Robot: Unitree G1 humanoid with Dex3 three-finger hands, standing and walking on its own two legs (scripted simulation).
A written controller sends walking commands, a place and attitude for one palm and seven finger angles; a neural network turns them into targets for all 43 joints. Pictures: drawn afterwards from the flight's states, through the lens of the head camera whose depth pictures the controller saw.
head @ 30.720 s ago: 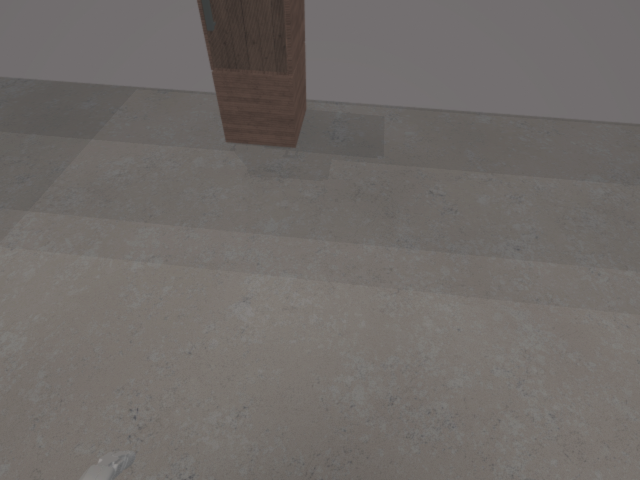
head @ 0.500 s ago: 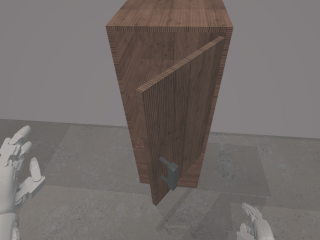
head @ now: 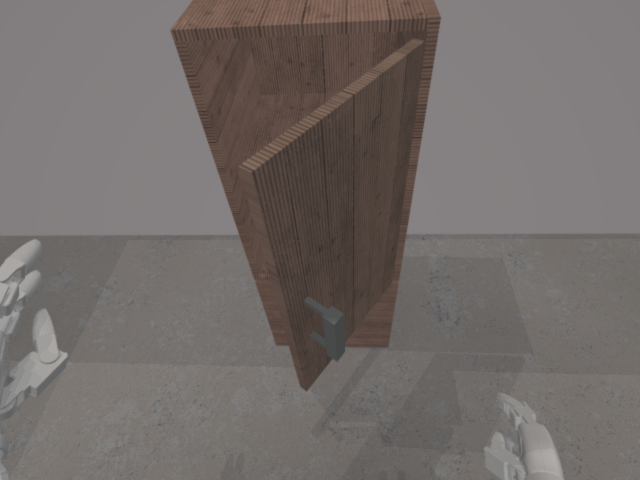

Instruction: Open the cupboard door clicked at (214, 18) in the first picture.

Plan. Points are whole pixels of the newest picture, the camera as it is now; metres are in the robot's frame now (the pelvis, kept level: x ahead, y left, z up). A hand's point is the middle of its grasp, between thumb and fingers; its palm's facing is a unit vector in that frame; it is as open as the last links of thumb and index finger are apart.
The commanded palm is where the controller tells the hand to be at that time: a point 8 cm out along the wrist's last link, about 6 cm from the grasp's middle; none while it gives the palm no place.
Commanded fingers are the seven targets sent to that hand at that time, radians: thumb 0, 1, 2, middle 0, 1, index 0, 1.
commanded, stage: step back with the hand held close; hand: left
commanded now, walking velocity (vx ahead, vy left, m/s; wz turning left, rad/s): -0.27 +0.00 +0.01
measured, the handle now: (324, 328) +0.37 +0.03 -0.10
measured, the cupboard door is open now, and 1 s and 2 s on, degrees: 55 55 55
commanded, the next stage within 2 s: stop stepping back and stand still in 1.08 s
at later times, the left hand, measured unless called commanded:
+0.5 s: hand out of the picture +0.13 +0.29 +0.15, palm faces +0.39 -0.76 -0.52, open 7.4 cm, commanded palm +0.07 +0.32 +0.17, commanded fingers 0.00 0.90 0.90 -0.20 -0.30 -0.20 -0.30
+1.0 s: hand out of the picture +0.06 +0.30 +0.17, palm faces +0.45 -0.75 -0.49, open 7.4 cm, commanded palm -0.02 +0.33 +0.17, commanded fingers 0.00 0.90 0.90 -0.20 -0.30 -0.20 -0.30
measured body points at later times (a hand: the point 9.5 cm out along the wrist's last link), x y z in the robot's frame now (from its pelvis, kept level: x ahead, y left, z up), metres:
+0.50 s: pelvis -0.07 +0.02 -0.01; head -0.05 +0.02 +0.44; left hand +0.10 +0.32 +0.18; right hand +0.11 -0.23 -0.09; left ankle +0.03 +0.10 -0.74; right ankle -0.04 -0.10 -0.74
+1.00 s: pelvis -0.14 +0.02 -0.01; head -0.11 +0.05 +0.44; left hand +0.03 +0.34 +0.19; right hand +0.05 -0.20 -0.09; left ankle -0.05 +0.10 -0.74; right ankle -0.21 -0.11 -0.69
